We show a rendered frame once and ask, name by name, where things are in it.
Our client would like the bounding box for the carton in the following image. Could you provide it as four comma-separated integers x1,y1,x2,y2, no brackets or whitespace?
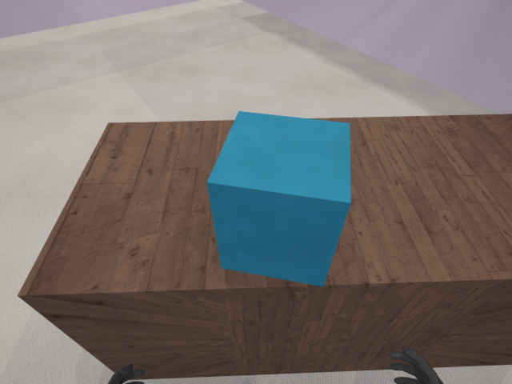
207,111,351,286

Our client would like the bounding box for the robot left hand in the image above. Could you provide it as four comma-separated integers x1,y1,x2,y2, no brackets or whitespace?
108,363,145,384

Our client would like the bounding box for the robot right hand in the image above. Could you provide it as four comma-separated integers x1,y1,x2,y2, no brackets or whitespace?
389,346,443,384

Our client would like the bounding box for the pedestal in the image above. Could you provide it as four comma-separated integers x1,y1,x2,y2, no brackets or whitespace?
18,114,512,380

